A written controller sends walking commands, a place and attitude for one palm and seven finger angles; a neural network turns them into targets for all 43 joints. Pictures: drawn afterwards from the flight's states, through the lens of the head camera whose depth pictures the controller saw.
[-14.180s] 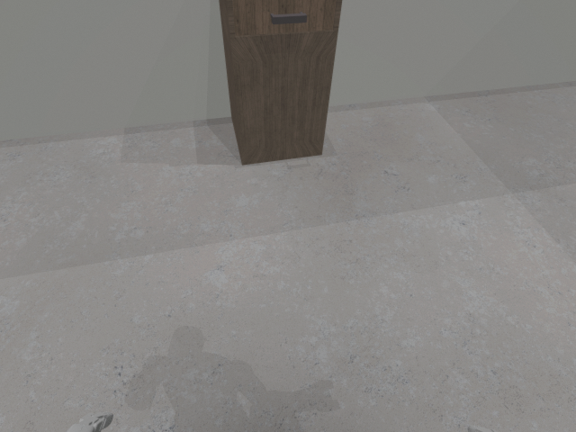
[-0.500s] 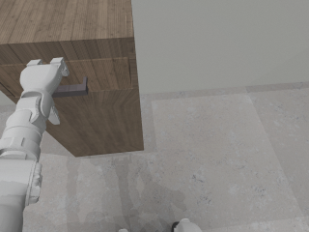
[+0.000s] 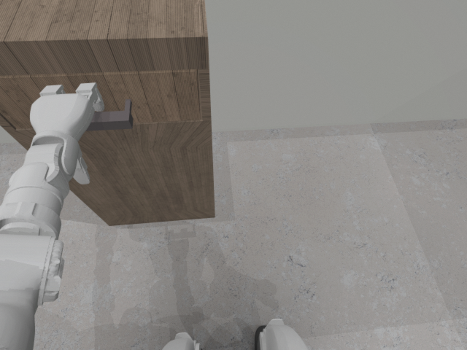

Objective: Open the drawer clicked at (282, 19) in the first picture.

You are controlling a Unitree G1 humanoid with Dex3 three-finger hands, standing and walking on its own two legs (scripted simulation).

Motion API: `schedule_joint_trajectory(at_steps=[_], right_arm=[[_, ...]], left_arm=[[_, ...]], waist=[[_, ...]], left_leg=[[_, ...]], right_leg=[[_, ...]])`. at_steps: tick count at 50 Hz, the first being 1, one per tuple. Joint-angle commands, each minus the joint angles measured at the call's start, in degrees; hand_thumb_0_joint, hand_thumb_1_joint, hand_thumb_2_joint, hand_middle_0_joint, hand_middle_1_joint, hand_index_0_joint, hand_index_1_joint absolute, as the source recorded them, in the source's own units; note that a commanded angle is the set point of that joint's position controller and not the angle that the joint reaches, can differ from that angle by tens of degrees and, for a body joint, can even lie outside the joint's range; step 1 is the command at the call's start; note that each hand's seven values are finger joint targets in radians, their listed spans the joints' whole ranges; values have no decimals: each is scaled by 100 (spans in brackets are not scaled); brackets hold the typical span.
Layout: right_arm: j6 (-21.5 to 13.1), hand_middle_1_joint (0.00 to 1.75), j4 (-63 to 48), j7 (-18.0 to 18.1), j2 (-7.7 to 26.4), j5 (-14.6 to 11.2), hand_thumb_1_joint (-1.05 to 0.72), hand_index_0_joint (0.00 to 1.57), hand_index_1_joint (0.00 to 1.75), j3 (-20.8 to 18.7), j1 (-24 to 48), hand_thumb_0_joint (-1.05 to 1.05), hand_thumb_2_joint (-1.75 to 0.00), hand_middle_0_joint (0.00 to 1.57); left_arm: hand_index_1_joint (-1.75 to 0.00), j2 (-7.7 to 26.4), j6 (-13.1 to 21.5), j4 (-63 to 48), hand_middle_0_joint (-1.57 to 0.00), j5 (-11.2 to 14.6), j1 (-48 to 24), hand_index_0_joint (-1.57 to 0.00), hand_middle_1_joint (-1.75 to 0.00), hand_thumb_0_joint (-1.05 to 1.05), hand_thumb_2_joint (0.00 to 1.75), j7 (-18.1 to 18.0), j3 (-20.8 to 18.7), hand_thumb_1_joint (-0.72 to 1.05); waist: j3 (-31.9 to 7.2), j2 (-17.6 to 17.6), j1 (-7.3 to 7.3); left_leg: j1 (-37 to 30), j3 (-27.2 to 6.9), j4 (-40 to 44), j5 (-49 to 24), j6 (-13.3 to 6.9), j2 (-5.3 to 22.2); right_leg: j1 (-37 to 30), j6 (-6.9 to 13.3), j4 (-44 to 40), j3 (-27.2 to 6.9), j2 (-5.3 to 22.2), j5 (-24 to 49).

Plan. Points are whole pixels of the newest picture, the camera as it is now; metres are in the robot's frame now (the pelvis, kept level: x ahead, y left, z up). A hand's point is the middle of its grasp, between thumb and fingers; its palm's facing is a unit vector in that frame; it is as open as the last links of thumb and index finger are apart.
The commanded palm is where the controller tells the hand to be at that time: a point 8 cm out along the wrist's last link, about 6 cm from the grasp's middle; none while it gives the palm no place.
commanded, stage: lower the fingers behind the handle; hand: left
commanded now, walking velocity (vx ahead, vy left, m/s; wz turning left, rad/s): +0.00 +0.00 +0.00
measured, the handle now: (97, 113) +0.56 +0.24 +0.01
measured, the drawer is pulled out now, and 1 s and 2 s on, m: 0.00 0.00 0.00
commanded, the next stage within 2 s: close the thumb around the handle in 0.96 s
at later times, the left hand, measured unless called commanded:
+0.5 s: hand (91, 143) +0.50 +0.25 -0.01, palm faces -0.07 -0.02 -1.00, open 13.9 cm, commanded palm +0.48 +0.25 +0.04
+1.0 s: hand (91, 143) +0.50 +0.25 -0.01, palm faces -0.07 -0.02 -1.00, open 13.9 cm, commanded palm +0.48 +0.25 +0.04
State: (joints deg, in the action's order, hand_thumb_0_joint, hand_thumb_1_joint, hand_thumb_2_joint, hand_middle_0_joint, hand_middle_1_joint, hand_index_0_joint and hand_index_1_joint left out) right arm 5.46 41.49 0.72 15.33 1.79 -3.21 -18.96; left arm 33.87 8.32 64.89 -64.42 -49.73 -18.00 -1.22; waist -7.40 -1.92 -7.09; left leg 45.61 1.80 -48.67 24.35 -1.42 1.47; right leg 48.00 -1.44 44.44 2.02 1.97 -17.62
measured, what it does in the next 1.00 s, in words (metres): stands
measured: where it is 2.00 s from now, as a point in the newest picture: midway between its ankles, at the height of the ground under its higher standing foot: outside the picture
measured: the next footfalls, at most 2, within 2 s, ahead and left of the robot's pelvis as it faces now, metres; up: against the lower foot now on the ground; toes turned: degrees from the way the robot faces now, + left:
none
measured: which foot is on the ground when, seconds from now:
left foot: down 0.00-1.00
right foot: down 0.00-1.00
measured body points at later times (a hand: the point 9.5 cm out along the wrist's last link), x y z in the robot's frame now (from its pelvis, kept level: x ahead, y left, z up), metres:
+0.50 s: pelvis +0.00 +0.01 -0.02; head +0.14 +0.01 +0.41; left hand +0.50 +0.25 +0.04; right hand -0.02 -0.27 -0.14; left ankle -0.02 +0.10 -0.70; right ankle +0.02 -0.14 -0.70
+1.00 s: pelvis +0.00 +0.00 -0.02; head +0.14 +0.01 +0.41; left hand +0.50 +0.25 +0.04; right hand -0.01 -0.28 -0.14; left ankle -0.02 +0.10 -0.70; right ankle +0.02 -0.14 -0.70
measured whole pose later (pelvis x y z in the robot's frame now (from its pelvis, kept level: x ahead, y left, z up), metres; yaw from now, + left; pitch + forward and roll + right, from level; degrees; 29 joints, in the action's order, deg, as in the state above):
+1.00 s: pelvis +0.00 +0.00 -0.02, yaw -1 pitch +25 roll -2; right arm 5.6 41.2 0.4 15.4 2.2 -2.4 -19.8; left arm 34.8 8.1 64.1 -64.4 -49.7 -19.2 -3.0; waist -8.1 -2.6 -8.3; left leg 54.3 2.0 -56.7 27.6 -1.7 2.1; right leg 56.7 -1.7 51.6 1.4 1.4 -20.0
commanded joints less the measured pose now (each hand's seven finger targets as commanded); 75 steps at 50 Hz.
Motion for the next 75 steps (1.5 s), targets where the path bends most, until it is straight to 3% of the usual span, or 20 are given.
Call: schedule_joint_trajectory(at_steps=[1,3,5,8,12,14,16,19,23,28,30,31,35,39,48,53,64,67,68,75], right_arm=[[-8,30,-171,45,1048,42,-90,20,30,-317,-1073,0,-90,20],[-6,30,-226,43,1016,19,-90,20,30,-319,-1079,0,-90,20],[5,30,-225,45,1052,20,-90,20,30,-300,-1101,0,-90,20],[8,30,-231,30,1028,42,-90,20,30,-329,-1122,0,-90,20],[27,30,-203,10,1057,75,-90,20,30,-326,-1140,0,-90,20],[18,30,-180,-9,1046,77,-90,20,30,-333,-1131,0,-90,20],[25,30,-144,-20,1087,107,-90,20,30,-335,-1124,0,-90,20],[11,30,-100,-33,1074,107,-90,20,30,-340,-1151,0,-90,20],[17,30,-84,-27,1103,118,-90,20,30,-322,-1148,0,-90,20],[12,30,-78,-39,1079,99,-90,20,30,-317,-1164,0,-90,20],[31,30,-99,-18,1119,79,-90,20,30,-283,-1144,0,-90,20],[33,30,-95,-2,1111,87,-90,20,30,-287,-1164,0,-90,20],[24,30,-169,7,1075,67,-90,20,30,-276,-1151,0,-90,20],[-4,30,-183,42,1079,53,-90,20,30,-251,-1131,0,-90,20],[-16,30,-170,21,1071,71,-90,20,30,-283,-1156,0,-90,20],[-18,30,-140,2,1062,78,-90,20,30,-311,-1176,0,-90,20],[4,30,-115,3,1052,73,-90,20,30,-308,-1156,0,-90,20],[9,30,-144,-8,1038,83,-90,20,30,-313,-1145,0,-90,20],[4,30,-138,-15,1017,81,-90,20,30,-328,-1136,0,-90,20],[15,30,-106,-13,1064,70,-90,20,30,-309,-1148,0,-90,20]], left_arm=[[-120,1481,-24,-788,-30,113,-2160,-30,-120,0,30,-79,-378,-50],[-120,1245,-20,-747,-30,108,-2106,-30,-120,0,30,-30,-172,-50],[-120,1435,-24,-723,-30,100,-2029,-30,-120,0,30,-10,-318,-50],[-120,1306,40,-824,-30,101,-1966,-30,-120,0,30,-25,-274,-50],[-120,1585,139,-1031,-30,105,-1959,-30,-120,0,30,-144,-545,-50],[-120,1400,96,-978,-30,60,-1997,-30,-120,0,30,-233,-410,-50],[-120,1679,85,-1052,-30,41,-2013,-30,-120,0,30,-316,-649,-50],[-120,1536,5,-951,-30,16,-2128,-30,-120,0,30,-396,-512,-50],[-120,1770,-51,-993,-30,21,-2159,-30,-120,0,30,-419,-655,-50],[-120,1346,-211,-684,-30,53,-2016,-30,-120,0,30,-388,-363,-50],[-120,1679,-255,-747,-30,42,-2105,-30,-120,0,30,-348,-524,-50],[-120,1576,-269,-744,-30,37,-2232,-30,-120,0,30,-330,-439,-50],[-120,1514,-225,-857,-30,83,-2028,-30,-120,0,30,-226,-404,-50],[-120,1594,-119,-802,-30,96,-2049,-30,-120,0,30,-177,-440,-50],[-120,1653,-49,-948,-30,81,-1974,-30,-120,0,30,-268,-538,-50],[-120,1456,-118,-1003,-30,81,-1996,-30,-120,0,30,-313,-418,-50],[-127,1446,-86,-1029,-34,93,-1836,-34,-127,0,56,-249,-444,12],[-128,1453,-30,-1109,-36,95,-1713,-36,-128,0,64,-264,-489,28],[-129,1260,-26,-1121,-36,98,-1754,-36,-129,0,66,-272,-357,34],[-133,1401,-164,-875,-39,88,-1859,-39,-133,0,83,-321,-402,73]], waist=[[-2464,-288,-80],[-2340,-294,-127],[-2317,-242,-85],[-2471,-358,-72],[-2591,-292,-35],[-2440,-391,-71],[-2655,-399,-5],[-2635,-404,-125],[-2845,-571,-73],[-2624,-417,-181],[-2686,-401,-130],[-2700,-392,-196],[-2778,-437,-121],[-2511,-358,-146],[-2794,-438,-87],[-2907,-538,-110],[-2661,-401,-91],[-2861,-500,-21],[-2749,-533,-66],[-2580,-321,-142]], left_leg=[[-1358,-165,385,-2516,-38,-197],[-1286,-163,358,-2422,-35,-193],[-1204,-182,329,-2397,-38,-177],[-1285,-183,252,-2529,-23,-155],[-1110,-205,133,-2571,-29,-149],[-1076,-233,124,-2487,-13,-134],[-1061,-219,54,-2554,-20,-142],[-1031,-247,-20,-2478,-16,-124],[-1043,-254,-108,-2576,-6,-130],[-970,-268,-151,-2561,-9,-105],[-872,-249,-126,-2395,-23,-132],[-925,-277,-128,-2485,-24,-119],[-957,-235,-137,-2506,-32,-131],[-755,-228,-114,-2209,-58,-135],[-837,-222,-210,-2410,-40,-142],[-1035,-240,-204,-2589,-24,-125],[-987,-220,-133,-2629,-35,-115],[-1085,-222,-155,-2808,-20,-121],[-1097,-224,-159,-2807,-8,-105],[-909,-211,-154,-2576,-34,-124]], right_leg=[[-1336,331,-187,42,-416,1522],[-1204,322,-178,58,-423,1447],[-1162,327,-122,60,-427,1401],[-1079,330,-56,71,-433,1418],[-1083,321,75,55,-427,1483],[-868,334,104,97,-436,1323],[-951,341,173,71,-434,1400],[-760,324,218,97,-438,1309],[-739,325,314,87,-434,1362],[-580,310,320,128,-441,1322],[-704,315,329,104,-431,1288],[-663,315,327,109,-433,1327],[-791,308,311,88,-431,1399],[-715,311,306,86,-422,1237],[-764,307,374,75,-428,1379],[-718,307,350,91,-436,1431],[-830,312,291,89,-436,1527],[-889,318,336,77,-438,1625],[-793,318,326,103,-437,1570],[-774,308,309,94,-442,1505]])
